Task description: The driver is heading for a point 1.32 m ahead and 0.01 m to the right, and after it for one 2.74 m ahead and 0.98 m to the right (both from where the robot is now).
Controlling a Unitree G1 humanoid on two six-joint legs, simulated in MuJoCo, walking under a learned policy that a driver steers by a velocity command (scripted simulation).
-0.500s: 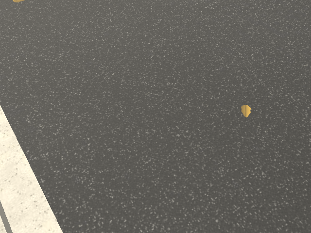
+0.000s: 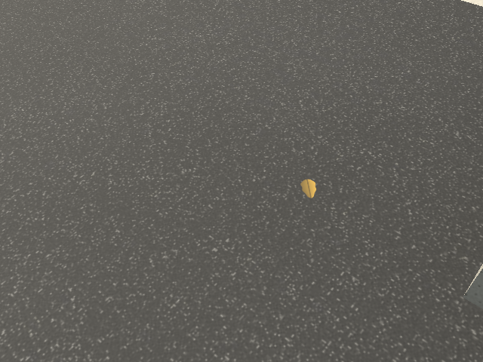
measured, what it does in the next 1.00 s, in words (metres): walks ahead: right foot, then left foot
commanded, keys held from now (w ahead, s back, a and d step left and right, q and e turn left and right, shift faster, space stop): w+e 0.10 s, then e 0.14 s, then no key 0.04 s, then q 0.72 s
